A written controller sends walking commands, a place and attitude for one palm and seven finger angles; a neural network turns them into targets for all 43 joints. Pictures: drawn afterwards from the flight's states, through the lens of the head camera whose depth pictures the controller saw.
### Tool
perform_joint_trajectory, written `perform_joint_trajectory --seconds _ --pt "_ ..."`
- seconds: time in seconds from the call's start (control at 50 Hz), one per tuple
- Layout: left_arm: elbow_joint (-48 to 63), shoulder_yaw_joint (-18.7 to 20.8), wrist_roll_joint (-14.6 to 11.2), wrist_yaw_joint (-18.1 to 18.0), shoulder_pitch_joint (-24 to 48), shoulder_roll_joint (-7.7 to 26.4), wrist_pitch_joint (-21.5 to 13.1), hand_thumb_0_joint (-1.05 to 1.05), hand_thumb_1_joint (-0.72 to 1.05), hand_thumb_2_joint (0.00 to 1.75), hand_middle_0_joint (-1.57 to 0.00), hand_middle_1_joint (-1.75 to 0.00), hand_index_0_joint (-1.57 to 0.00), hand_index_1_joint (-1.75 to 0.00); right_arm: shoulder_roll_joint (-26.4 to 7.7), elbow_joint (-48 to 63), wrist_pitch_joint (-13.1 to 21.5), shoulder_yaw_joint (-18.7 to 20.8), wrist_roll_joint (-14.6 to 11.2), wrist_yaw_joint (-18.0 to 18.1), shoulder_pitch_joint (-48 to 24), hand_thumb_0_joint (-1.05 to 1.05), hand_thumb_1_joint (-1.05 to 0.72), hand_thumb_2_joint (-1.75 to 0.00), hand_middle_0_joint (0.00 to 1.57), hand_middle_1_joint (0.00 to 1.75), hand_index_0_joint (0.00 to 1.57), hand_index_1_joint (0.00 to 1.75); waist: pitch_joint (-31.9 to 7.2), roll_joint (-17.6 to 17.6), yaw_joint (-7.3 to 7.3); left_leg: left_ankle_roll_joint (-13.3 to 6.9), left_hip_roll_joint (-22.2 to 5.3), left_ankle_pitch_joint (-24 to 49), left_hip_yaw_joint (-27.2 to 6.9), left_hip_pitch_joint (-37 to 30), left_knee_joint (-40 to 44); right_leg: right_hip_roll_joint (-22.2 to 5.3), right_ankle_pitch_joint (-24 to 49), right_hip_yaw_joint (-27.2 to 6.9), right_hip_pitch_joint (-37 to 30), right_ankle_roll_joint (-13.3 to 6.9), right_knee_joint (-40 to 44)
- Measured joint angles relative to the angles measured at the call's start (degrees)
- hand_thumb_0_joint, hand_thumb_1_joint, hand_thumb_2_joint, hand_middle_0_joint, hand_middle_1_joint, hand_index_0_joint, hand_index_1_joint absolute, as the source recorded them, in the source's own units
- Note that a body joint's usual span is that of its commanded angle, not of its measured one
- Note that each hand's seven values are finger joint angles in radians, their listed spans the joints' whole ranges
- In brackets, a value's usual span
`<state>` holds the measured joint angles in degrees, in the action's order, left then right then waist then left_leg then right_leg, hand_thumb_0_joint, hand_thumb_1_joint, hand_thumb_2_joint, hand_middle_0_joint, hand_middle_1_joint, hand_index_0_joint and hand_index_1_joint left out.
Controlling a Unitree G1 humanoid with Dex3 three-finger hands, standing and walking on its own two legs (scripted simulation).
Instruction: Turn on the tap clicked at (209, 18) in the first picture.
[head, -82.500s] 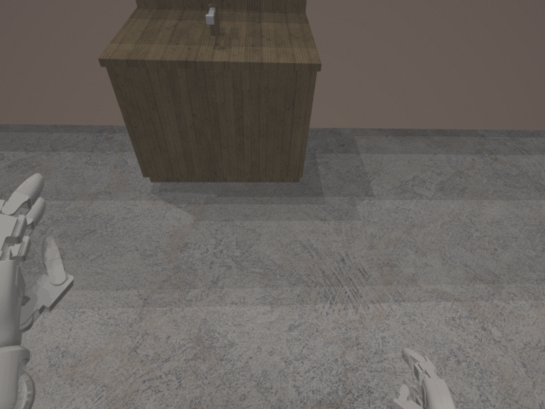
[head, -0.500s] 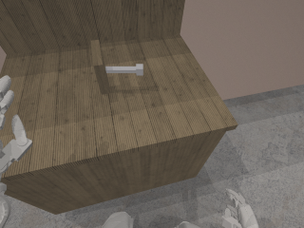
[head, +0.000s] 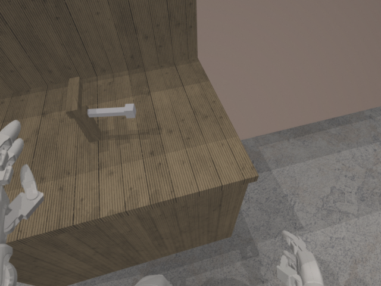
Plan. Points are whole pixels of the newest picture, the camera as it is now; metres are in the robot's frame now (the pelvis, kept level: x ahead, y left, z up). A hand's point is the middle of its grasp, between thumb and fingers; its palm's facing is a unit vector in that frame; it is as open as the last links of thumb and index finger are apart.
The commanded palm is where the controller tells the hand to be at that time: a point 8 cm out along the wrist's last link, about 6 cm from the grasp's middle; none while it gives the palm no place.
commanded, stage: come to a stop and stand still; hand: left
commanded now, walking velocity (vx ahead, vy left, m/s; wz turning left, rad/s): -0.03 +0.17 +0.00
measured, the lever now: (130, 110) +0.53 +0.20 +0.03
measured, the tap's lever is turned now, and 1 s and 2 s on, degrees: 77 77 77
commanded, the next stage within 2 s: look again from close up in 1.22 s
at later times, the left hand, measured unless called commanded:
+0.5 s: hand out of the picture +0.18 +0.29 +0.16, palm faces +0.45 -0.82 -0.34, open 7.4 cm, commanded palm +0.13 +0.32 +0.18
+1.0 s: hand out of the picture +0.22 +0.30 +0.17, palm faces +0.43 -0.84 -0.34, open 7.4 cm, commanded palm +0.16 +0.34 +0.18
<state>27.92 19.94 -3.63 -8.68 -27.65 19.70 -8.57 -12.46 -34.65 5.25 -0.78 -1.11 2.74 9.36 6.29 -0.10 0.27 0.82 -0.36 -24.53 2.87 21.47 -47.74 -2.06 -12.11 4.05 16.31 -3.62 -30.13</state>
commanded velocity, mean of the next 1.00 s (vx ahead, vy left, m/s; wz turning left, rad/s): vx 0.00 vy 0.02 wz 0.00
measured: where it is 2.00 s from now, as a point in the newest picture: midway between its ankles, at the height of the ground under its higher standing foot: outside the picture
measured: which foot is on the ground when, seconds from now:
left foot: up 0.00-0.18, down 0.20-1.00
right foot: down 0.00-1.00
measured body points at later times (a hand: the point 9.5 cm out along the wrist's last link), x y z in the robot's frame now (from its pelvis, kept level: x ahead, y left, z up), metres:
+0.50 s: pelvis -0.02 +0.04 +0.00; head -0.02 +0.04 +0.45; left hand +0.15 +0.33 +0.18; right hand +0.14 -0.19 -0.09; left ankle -0.01 +0.16 -0.74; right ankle +0.05 -0.07 -0.74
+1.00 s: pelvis +0.01 +0.06 +0.00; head +0.02 +0.07 +0.45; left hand +0.19 +0.35 +0.18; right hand +0.19 -0.17 -0.07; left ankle -0.01 +0.16 -0.74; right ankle +0.05 -0.07 -0.74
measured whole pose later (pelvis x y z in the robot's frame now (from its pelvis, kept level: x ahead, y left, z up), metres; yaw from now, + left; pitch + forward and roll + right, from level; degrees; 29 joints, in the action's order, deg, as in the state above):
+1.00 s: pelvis +0.01 +0.06 +0.00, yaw +2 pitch -1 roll -1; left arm 29.2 18.3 -2.8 -9.1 -25.2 19.7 -7.9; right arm -11.6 -34.2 6.1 -1.0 -0.5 3.4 10.9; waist 2.8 -0.8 1.0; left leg -0.7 -0.6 -14.8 1.9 9.3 -24.9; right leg -0.5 -7.8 1.7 12.4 0.6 -21.0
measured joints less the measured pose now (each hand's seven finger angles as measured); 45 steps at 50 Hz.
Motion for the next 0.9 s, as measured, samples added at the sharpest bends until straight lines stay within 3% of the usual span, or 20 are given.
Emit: perform_joint_trajectory --seconds 0.14,0.2,0.22,0.28,0.48,0.62,0.76,0.9 --pt "6.1 1.0 0.5 -1.3 -1.2 2.5 -1.6 0.01 0.89 0.90 -0.21 -0.30 -0.22 -0.30 -1.2 1.6 -0.2 1.8 0.3 0.4 0.6 0.01 -0.91 -0.90 0.20 0.30 0.20 0.30 0.0 -2.9 -0.05 -0.8 0.9 6.6 0.3 -5.4 14.5 -1.1 1.0 0.4 1.2 -0.2 1.0" --pt "6.6 1.4 0.7 -1.5 -1.7 3.0 -2.1 0.01 0.89 0.90 -0.21 -0.30 -0.22 -0.30 -2.7 2.5 -0.4 2.8 0.2 0.7 1.3 0.01 -0.91 -0.90 0.20 0.30 0.20 0.30 -1.4 -0.5 -0.53 -1.5 -0.9 11.7 -0.7 -9.5 21.0 -0.2 0.3 1.5 2.3 0.3 -0.5" --pt "6.2 1.4 0.7 -1.4 -1.6 3.2 -2.2 0.01 0.89 0.90 -0.21 -0.30 -0.22 -0.30 -3.0 2.4 -0.5 3.3 0.1 0.8 1.4 0.01 -0.91 -0.90 0.20 0.30 0.20 0.30 -1.7 0.5 -0.74 -0.5 -1.6 11.0 -1.1 -10.1 21.9 0.2 0.0 2.0 2.5 0.4 -1.1" --pt "3.7 1.5 0.6 -1.2 -1.0 3.1 -1.8 0.01 0.89 0.90 -0.21 -0.30 -0.22 -0.30 -2.5 1.5 -1.2 3.5 -0.5 1.1 1.0 0.01 -0.91 -0.90 0.20 0.30 0.19 0.30 -1.8 0.5 -0.03 1.5 -1.5 10.0 -0.6 -9.9 20.4 0.1 0.5 1.5 2.1 0.9 -1.0" --pt "-0.5 -1.7 1.3 -1.3 1.8 -0.9 1.1 0.01 0.89 0.90 -0.21 -0.30 -0.22 -0.30 0.7 0.1 -0.2 0.0 0.4 1.3 4.1 0.01 -0.91 -0.90 0.20 0.30 0.20 0.30 -3.5 0.0 1.21 -0.4 -1.4 10.4 0.1 -9.9 19.9 0.7 1.3 0.0 0.2 3.0 2.9" --pt "1.4 -0.3 1.6 -1.0 2.9 1.2 -0.3 0.01 0.89 0.90 -0.21 -0.30 -0.21 -0.30 3.2 -0.5 0.7 -1.8 0.7 0.5 5.1 0.01 -0.91 -0.90 0.20 0.30 0.20 0.30 -3.4 -1.0 0.22 -1.2 0.2 11.0 -1.1 -10.1 20.6 1.0 5.1 -2.3 -1.2 3.6 5.1" --pt "-1.8 -0.2 1.4 -0.4 1.1 -0.1 -0.1 0.01 0.89 0.90 -0.21 -0.30 -0.21 -0.30 2.5 -1.4 0.8 -1.7 0.6 0.1 4.8 0.01 -0.91 -0.90 0.21 0.30 0.20 0.30 -5.0 0.7 1.18 -1.5 -0.3 10.2 -0.8 -10.6 21.2 1.6 5.1 -2.6 -2.5 4.1 7.8" --pt "-2.1 -2.0 1.2 -0.4 3.1 -1.5 1.3 0.01 0.89 0.90 -0.21 -0.30 -0.21 -0.30 1.3 -1.1 1.0 -0.9 0.7 0.6 2.8 0.01 -0.91 -0.90 0.20 0.30 0.20 0.30 -3.9 -0.2 1.45 -1.6 -0.2 10.1 -0.9 -11.6 22.4 1.5 4.9 -2.4 -3.6 4.2 9.0"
